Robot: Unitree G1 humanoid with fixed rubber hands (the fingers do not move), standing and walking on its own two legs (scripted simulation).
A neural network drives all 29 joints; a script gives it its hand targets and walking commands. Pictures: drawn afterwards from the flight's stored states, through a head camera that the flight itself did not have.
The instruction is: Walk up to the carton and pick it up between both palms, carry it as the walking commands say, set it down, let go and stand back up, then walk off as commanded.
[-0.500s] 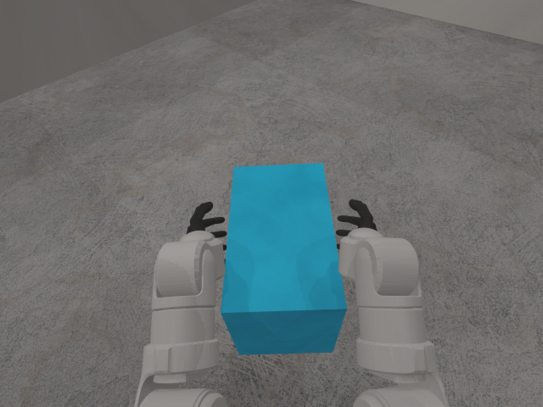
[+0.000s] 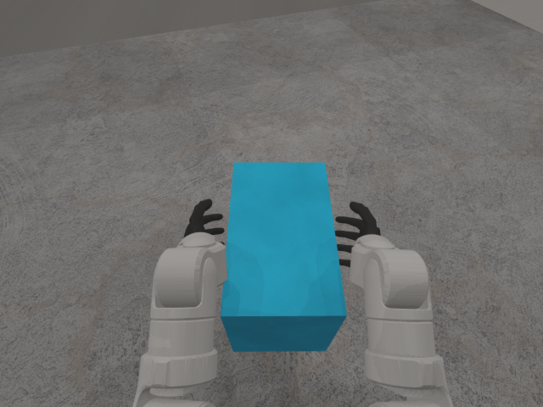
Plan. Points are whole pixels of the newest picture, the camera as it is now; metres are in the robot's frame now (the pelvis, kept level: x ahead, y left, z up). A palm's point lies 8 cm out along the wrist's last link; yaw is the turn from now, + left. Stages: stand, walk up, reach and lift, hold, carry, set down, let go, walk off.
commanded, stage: carry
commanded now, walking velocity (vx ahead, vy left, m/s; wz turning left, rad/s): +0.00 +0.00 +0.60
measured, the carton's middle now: (279, 256) +0.36 +0.01 +0.00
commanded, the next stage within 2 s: none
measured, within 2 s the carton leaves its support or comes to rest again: neither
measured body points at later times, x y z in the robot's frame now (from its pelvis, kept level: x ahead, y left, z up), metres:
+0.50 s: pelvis -0.06 -0.01 -0.01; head -0.04 -0.01 +0.43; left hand +0.23 +0.20 +0.07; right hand +0.30 -0.02 +0.07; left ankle -0.08 +0.09 -0.74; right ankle -0.04 -0.12 -0.74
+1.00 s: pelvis -0.10 -0.04 +0.00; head -0.09 -0.05 +0.45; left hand +0.12 +0.22 +0.08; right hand +0.23 +0.01 +0.07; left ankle -0.09 +0.09 -0.73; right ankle -0.05 -0.13 -0.74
